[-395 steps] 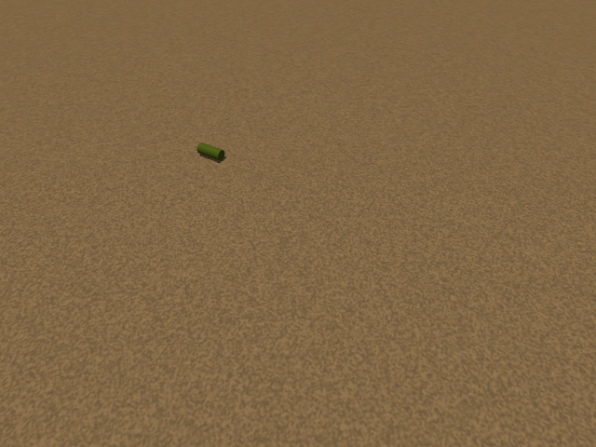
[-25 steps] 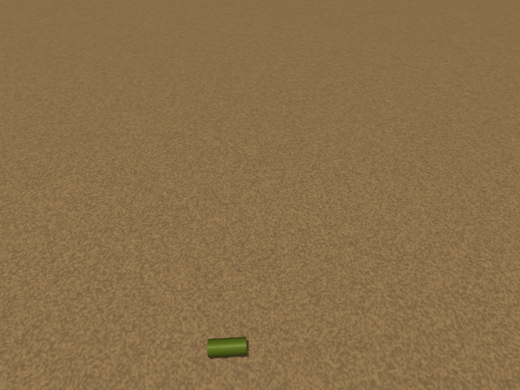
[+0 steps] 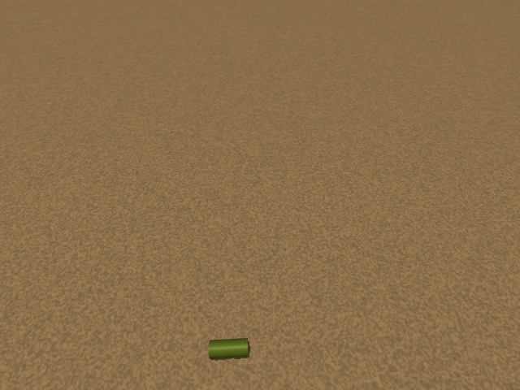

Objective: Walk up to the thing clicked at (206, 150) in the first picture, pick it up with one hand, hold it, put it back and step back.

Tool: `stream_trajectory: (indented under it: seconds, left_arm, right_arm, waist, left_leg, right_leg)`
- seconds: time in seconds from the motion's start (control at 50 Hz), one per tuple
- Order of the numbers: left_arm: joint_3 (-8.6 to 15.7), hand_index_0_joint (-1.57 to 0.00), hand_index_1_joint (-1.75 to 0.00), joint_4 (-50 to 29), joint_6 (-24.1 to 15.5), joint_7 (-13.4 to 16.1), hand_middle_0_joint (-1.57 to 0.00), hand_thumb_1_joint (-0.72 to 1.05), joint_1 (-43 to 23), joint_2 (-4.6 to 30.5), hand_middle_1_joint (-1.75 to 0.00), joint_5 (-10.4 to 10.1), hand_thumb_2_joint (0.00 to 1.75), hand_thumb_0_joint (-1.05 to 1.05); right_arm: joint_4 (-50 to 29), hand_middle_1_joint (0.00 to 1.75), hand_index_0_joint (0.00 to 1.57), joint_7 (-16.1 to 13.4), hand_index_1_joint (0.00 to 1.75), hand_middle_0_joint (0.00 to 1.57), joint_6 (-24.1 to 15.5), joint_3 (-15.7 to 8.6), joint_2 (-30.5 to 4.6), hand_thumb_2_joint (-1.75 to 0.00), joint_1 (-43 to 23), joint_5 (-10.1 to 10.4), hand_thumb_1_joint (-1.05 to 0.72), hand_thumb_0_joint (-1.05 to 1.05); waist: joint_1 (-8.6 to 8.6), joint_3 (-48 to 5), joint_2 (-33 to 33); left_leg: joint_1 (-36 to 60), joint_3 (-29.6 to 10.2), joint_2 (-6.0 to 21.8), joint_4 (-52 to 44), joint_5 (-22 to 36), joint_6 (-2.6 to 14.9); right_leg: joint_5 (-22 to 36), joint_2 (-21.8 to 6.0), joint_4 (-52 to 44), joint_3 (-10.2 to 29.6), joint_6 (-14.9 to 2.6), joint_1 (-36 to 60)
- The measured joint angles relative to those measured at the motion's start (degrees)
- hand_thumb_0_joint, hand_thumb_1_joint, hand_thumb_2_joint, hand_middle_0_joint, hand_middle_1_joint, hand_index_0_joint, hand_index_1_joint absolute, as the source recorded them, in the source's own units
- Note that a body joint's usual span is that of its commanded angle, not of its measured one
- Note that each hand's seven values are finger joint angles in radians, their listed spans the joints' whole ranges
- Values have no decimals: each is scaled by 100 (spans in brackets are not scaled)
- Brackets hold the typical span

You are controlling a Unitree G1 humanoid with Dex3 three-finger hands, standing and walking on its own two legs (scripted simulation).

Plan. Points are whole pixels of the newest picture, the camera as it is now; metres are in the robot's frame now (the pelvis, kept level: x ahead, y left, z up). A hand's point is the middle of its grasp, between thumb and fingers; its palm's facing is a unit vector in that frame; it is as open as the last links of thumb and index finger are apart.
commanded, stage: stand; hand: left
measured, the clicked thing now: (228, 348) +0.40 +0.12 -0.75
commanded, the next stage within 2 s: walk up in 0.62 s
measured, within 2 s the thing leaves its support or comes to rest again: neither
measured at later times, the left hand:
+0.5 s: hand out of the picture +0.08 +0.26 -0.16, palm faces -0.02 -0.94 -0.35, open 7.4 cm
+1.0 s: hand out of the picture +0.08 +0.18 -0.18, palm faces -0.12 -0.91 -0.40, open 7.4 cm
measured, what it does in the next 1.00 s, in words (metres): steps to the right: right foot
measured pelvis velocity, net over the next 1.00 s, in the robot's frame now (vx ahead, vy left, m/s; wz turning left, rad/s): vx -0.03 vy -0.11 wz -0.08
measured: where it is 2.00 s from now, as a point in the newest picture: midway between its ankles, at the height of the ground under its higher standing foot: outside the picture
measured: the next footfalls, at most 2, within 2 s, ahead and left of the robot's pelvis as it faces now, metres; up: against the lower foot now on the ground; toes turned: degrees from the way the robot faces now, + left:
right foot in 0.94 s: +0.01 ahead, -0.26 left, +0.00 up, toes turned -1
left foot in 1.20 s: +0.03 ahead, -0.05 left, +0.00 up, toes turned -2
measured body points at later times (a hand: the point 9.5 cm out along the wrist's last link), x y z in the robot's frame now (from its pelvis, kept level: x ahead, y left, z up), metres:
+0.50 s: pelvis +0.00 +0.00 +0.00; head +0.01 +0.00 +0.45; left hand +0.08 +0.30 -0.13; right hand +0.07 -0.30 -0.14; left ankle -0.01 +0.13 -0.75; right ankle -0.01 -0.12 -0.75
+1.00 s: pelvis -0.03 -0.11 -0.05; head +0.03 -0.11 +0.40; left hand +0.09 +0.23 -0.15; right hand +0.01 -0.50 -0.13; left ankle -0.02 +0.10 -0.72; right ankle +0.00 -0.27 -0.75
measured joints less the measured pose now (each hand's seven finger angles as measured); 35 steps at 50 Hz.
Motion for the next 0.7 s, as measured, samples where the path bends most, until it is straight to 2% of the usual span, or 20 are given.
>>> stream_trajectory:
  seconds: [0.62,0.66,0.7]
  left_arm:
    - [-19,-20,-30,-45,0,7,-20,91,47,11,-30,16,90,1]
    - [161,-20,-30,-295,197,-141,-20,91,57,98,-30,176,90,1]
    - [335,-20,-30,-625,443,-259,-20,91,34,261,-30,275,90,1]
  right_arm:
    - [-21,30,21,-6,30,20,-1,-19,-1,-90,64,-5,-91,1]
    - [-189,30,21,-98,30,20,-54,-118,51,-90,141,22,-91,1]
    - [-464,30,21,-238,30,20,-136,-263,87,-90,271,37,-90,1]
  waist:
    - [0,-22,0]
    - [39,7,-107]
    - [54,151,-217]
  left_leg:
    - [21,-9,-19,-12,-8,11]
    - [-105,30,-39,125,-53,27]
    - [-246,45,9,334,-116,28]
  right_leg:
    - [-14,-19,-5,-7,13,23]
    - [-223,-44,525,31,-17,-292]
    - [-1060,52,1870,199,-23,-876]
